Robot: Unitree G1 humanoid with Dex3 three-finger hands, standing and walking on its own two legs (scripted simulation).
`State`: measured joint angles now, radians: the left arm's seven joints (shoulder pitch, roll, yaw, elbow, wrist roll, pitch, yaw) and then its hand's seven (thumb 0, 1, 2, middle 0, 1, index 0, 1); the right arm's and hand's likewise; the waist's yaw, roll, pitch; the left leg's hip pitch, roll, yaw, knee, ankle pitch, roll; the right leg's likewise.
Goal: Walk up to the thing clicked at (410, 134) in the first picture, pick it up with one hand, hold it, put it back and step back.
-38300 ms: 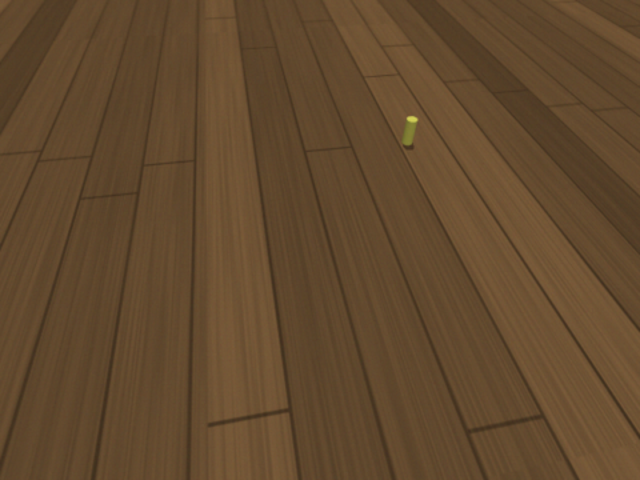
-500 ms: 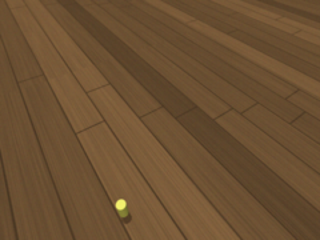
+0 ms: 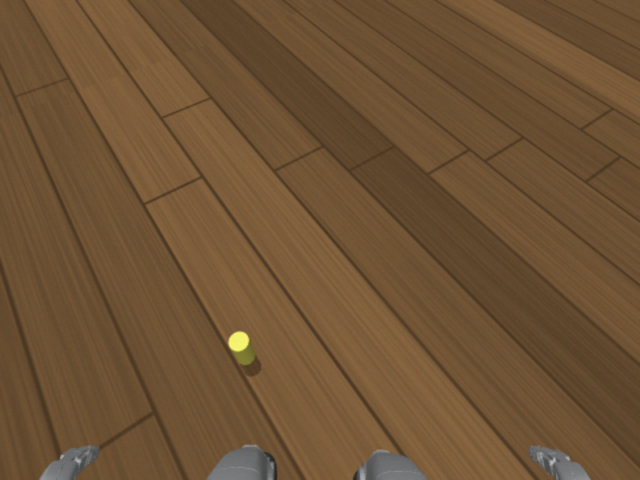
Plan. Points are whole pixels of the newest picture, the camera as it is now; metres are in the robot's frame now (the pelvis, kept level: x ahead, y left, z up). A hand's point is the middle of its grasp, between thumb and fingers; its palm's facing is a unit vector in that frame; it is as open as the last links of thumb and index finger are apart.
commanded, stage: step back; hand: left
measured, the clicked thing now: (242, 348) +0.46 +0.22 -0.69
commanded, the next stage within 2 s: none
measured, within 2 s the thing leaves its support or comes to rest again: neither
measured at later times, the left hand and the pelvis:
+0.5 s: hand out of the picture +0.01 +0.30 -0.16, palm faces +0.07 -0.92 -0.38, open 7.4 cm; pelvis -0.11 +0.02 +0.00, yaw +4 degrees
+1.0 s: hand out of the picture -0.13 +0.28 -0.13, palm faces -0.03 -0.91 -0.42, open 7.4 cm; pelvis -0.23 +0.02 +0.01, yaw -2 degrees
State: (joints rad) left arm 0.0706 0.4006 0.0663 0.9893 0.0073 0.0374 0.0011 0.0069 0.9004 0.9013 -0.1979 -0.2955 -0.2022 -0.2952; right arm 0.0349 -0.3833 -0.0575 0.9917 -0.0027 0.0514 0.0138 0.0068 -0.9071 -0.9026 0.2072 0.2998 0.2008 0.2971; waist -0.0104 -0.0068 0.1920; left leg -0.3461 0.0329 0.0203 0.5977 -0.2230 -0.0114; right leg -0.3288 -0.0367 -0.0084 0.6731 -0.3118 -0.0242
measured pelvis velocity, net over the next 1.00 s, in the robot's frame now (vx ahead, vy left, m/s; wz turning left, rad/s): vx -0.23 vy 0.02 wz -0.04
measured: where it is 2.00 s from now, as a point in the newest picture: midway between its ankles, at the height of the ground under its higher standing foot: outside the picture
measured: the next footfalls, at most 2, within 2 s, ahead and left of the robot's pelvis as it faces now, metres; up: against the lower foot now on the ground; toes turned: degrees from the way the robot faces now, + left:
left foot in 0.40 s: -0.08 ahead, +0.13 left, +0.00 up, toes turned +2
right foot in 0.80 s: -0.16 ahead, -0.10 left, +0.00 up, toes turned +1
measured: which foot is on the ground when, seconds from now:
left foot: down 0.00-0.06, up 0.08-0.38, down 0.40-0.84, up 0.86-1.00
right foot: down 0.00-0.44, up 0.46-0.78, down 0.80-1.00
